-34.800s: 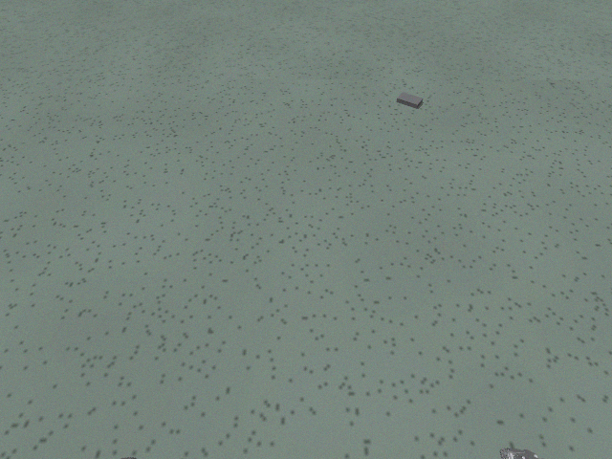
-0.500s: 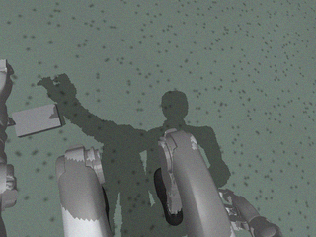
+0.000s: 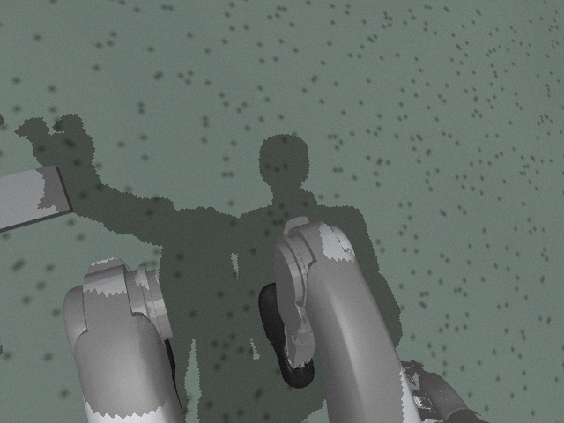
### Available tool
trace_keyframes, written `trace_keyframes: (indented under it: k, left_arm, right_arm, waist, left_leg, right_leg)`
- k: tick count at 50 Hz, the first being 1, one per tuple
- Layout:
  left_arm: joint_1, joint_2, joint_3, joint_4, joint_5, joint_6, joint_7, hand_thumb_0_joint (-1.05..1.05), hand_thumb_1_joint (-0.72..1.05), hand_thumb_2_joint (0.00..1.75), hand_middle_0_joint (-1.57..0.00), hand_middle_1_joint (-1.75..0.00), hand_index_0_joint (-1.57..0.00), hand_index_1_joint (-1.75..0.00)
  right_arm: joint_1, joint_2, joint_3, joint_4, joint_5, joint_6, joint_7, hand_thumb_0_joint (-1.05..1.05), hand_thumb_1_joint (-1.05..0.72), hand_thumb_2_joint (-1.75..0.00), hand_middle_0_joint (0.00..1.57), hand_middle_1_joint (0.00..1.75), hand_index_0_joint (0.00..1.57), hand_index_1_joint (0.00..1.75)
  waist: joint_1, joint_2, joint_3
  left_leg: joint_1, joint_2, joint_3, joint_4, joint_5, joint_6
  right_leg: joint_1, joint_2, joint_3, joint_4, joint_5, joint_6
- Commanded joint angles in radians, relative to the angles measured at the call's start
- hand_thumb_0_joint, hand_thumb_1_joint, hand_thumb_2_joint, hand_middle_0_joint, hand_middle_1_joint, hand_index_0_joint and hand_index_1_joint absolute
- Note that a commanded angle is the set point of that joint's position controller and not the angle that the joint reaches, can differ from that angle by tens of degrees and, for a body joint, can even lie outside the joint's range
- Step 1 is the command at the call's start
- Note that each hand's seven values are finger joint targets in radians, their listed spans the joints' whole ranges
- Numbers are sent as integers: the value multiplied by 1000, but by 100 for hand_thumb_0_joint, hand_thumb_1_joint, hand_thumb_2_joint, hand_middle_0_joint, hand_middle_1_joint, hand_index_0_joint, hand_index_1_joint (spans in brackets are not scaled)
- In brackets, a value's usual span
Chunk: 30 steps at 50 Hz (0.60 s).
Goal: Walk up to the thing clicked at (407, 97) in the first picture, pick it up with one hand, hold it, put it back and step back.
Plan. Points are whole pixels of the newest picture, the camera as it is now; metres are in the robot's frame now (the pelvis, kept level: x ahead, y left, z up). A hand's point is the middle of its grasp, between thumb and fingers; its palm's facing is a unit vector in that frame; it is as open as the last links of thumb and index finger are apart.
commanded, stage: home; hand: left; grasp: from above
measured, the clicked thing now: (20, 200) +0.45 +0.32 -0.30
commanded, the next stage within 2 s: none
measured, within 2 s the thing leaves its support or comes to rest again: neither
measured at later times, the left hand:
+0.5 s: hand out of the picture +0.33 +0.30 +0.03, palm faces -0.28 -0.60 -0.75, open 8.2 cm
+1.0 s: hand out of the picture +0.24 +0.24 +0.24, palm faces +0.16 -0.94 -0.30, open 7.4 cm
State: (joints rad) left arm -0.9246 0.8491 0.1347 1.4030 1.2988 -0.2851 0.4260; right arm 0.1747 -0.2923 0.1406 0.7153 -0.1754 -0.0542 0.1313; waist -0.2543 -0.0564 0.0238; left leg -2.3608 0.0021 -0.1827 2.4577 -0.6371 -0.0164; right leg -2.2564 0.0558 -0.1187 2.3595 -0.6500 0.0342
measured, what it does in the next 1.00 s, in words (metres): rises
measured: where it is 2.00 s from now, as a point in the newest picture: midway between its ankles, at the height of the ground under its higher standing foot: (230, 375)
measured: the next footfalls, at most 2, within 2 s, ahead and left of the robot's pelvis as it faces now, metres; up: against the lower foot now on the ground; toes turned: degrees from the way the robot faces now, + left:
none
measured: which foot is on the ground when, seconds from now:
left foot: down 0.00-1.00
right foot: down 0.00-1.00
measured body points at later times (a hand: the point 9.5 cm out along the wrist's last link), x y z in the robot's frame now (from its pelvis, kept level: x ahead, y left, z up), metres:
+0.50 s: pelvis +0.01 +0.00 +0.14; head +0.19 +0.06 +0.55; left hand +0.34 +0.33 +0.07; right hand +0.19 -0.25 +0.03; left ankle +0.08 +0.13 -0.28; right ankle +0.11 -0.12 -0.28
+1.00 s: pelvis +0.06 +0.01 +0.33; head +0.15 +0.05 +0.77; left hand +0.23 +0.29 +0.26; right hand +0.27 -0.19 +0.24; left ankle +0.08 +0.13 -0.28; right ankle +0.11 -0.12 -0.28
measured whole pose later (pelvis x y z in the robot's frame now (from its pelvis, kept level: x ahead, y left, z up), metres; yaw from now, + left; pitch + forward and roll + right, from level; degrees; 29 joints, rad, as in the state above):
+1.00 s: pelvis +0.06 +0.01 +0.33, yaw +10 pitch +21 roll -4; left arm 0.24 0.29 0.06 0.06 0.01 0.37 0.07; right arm 0.18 -0.19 0.05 0.55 0.04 -0.14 -0.10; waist -0.06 0.03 -0.18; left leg -1.18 0.02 -0.09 1.37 -0.56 -0.01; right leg -1.11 0.02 -0.06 1.31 -0.57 0.01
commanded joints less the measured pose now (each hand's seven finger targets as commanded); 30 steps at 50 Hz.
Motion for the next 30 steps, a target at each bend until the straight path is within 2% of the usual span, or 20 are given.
trace_keyframes:
  k: [1, 2, 3, 4, 5, 7, 8, 9, 11, 12, 15, 16, 17, 19, 22, 25, 26, 27, 29, 30]
  left_arm:
    - [-282, 269, 51, -273, -65, 75, 70, 0, -28, 87, -23, -79, -21, -77]
    - [-282, 261, 44, -284, -79, 94, 59, 0, -20, 84, -23, -71, -20, -69]
    - [-284, 266, 50, -321, -104, 110, 47, 0, -14, 83, -22, -63, -20, -61]
    - [-251, 249, 52, -331, -124, 127, 32, 0, -10, 82, -22, -55, -20, -57]
    - [-196, 201, 35, -322, -151, 148, 8, 0, -4, 78, -21, -50, -19, -51]
    - [-155, 170, 29, -397, -206, 176, -42, 0, 11, 77, -20, -44, -19, -45]
    - [-94, 135, 16, -403, -244, 193, -76, 0, 19, 77, -20, -41, -18, -42]
    - [-54, 120, 25, -465, -282, 205, -105, 0, 27, 78, -19, -39, -18, -40]
    - [50, 50, -8, -544, -362, 233, -175, 0, 42, 79, -19, -35, -18, -36]
    - [98, 19, -9, -586, -406, 244, -206, 0, 50, 79, -19, -33, -18, -33]
    - [221, -16, -1, -744, -530, 270, -288, 0, 74, 84, -19, -29, -19, -29]
    - [268, -67, -32, -776, -568, 279, -315, 0, 82, 88, -20, -29, -20, -30]
    - [283, -77, -33, -857, -607, 282, -333, 0, 90, 90, -20, -30, -20, -30]
    - [338, -101, -18, -963, -677, 287, -357, 0, 90, 90, -20, -30, -20, -30]
    - [406, -113, 8, -1057, -741, 294, -366, 0, 90, 90, -20, -30, -20, -30]
    - [458, -176, -4, -1156, -806, 311, -368, 0, 90, 90, -20, -30, -20, -30]
    - [492, -181, 2, -1183, -826, 323, -366, 0, 90, 90, -20, -30, -20, -30]
    - [558, -211, -5, -1190, -851, 338, -365, 0, 90, 90, -20, -30, -20, -30]
    - [613, -216, 12, -1281, -905, 368, -361, 0, 90, 90, -20, -30, -20, -30]
    - [660, -249, -9, -1285, -932, 386, -363, 0, 90, 90, -20, -30, -20, -30]
  right_arm:
    - [158, -258, -118, -20, 12, -14, -4, 0, -88, -90, 20, 30, 20, 30]
    - [172, -258, -129, -13, 20, -12, -3, 0, -89, -90, 20, 30, 20, 30]
    - [176, -258, -139, -14, 28, -12, -2, 0, -89, -90, 20, 30, 20, 30]
    - [194, -255, -148, -9, 35, -11, 1, 0, -89, -90, 20, 30, 20, 30]
    - [202, -249, -160, -5, 43, -12, 4, 0, -89, -90, 20, 30, 20, 30]
    - [214, -241, -180, -10, 66, -7, 8, 0, -89, -90, 20, 30, 20, 30]
    - [210, -232, -192, -14, 81, -4, 9, 0, -89, -90, 20, 30, 20, 30]
    - [211, -231, -208, -28, 95, 1, 9, 0, -89, -90, 20, 30, 20, 30]
    - [184, -211, -213, -51, 120, 11, 10, 0, -90, -90, 20, 30, 20, 30]
    - [175, -206, -215, -66, 133, 16, 5, 0, -90, -90, 20, 30, 20, 30]
    - [127, -188, -216, -108, 155, 25, -12, 0, -90, -90, 20, 30, 20, 30]
    - [110, -180, -216, -117, 160, 26, -18, 0, -90, -90, 20, 30, 20, 30]
    - [99, -174, -218, -129, 165, 26, -24, 0, -90, -90, 20, 30, 20, 30]
    - [79, -157, -220, -156, 176, 24, -37, 0, -90, -90, 20, 30, 20, 30]
    - [40, -155, -221, -177, 188, 16, -61, 0, -90, -90, 20, 30, 20, 30]
    - [8, -152, -222, -195, 196, 2, -85, 0, -90, -90, 20, 30, 20, 30]
    - [1, -150, -223, -202, 199, -5, -93, 0, -90, -90, 20, 30, 20, 30]
    - [-7, -144, -222, -210, 201, -11, -101, 0, -90, -90, 20, 30, 20, 30]
    - [-23, -140, -220, -230, 204, -23, -116, 0, -90, -90, 20, 30, 20, 30]
    - [-36, -134, -218, -233, 206, -29, -125, 0, -90, -90, 20, 30, 20, 30]
  waist:
    - [59, 526, -875]
    - [56, 506, -884]
    - [67, 488, -908]
    - [75, 492, -924]
    - [88, 461, -913]
    - [109, 449, -938]
    - [125, 410, -926]
    - [143, 396, -933]
    - [142, 333, -887]
    - [138, 281, -849]
    - [161, 207, -812]
    - [156, 184, -782]
    - [157, 175, -782]
    - [170, 168, -784]
    - [185, 191, -751]
    - [187, 236, -740]
    - [195, 246, -730]
    - [195, 231, -717]
    - [203, 226, -744]
    - [198, 212, -723]
  left_leg:
    - [676, 10, 125, -308, 153, 23]
    - [662, 13, 128, -305, 158, 27]
    - [665, 11, 131, -313, 165, 32]
    - [674, 7, 135, -330, 176, 33]
    - [695, 8, 134, -347, 191, 33]
    - [711, 3, 131, -400, 170, 35]
    - [724, 4, 131, -422, 173, 38]
    - [733, 1, 133, -449, 165, 40]
    - [713, 1, 123, -495, 134, 47]
    - [694, 0, 117, -516, 112, 52]
    - [680, 3, 115, -566, 81, 60]
    - [693, 6, 116, -583, 84, 61]
    - [709, 7, 121, -594, 90, 62]
    - [742, 9, 126, -640, 91, 62]
    - [836, 16, 109, -725, 54, 55]
    - [946, 22, 92, -811, 34, 44]
    - [980, 25, 90, -839, 23, 40]
    - [997, 23, 95, -860, 25, 39]
    - [1053, 19, 94, -909, 9, 41]
    - [1073, 18, 98, -928, 14, 41]
  right_leg:
    - [322, 20, -56, -243, 194, -80]
    - [343, 22, -48, -262, 205, -77]
    - [355, 19, -45, -272, 217, -75]
    - [384, 16, -45, -284, 227, -73]
    - [387, 14, -44, -295, 238, -74]
    - [419, 13, -37, -333, 210, -76]
    - [444, 13, -29, -357, 211, -75]
    - [463, 10, -22, -383, 205, -74]
    - [502, 11, -12, -423, 187, -72]
    - [511, 10, -10, -450, 173, -69]
    - [587, 10, 13, -514, 156, -64]
    - [593, 9, 18, -536, 161, -63]
    - [626, 10, 26, -566, 165, -62]
    - [683, 7, 39, -611, 162, -61]
    - [695, 0, 44, -658, 129, -66]
    - [705, -10, 48, -699, 114, -67]
    - [724, -11, 49, -721, 108, -66]
    - [745, -12, 51, -747, 105, -66]
    - [814, -13, 58, -802, 92, -63]
    - [834, -13, 61, -828, 92, -62]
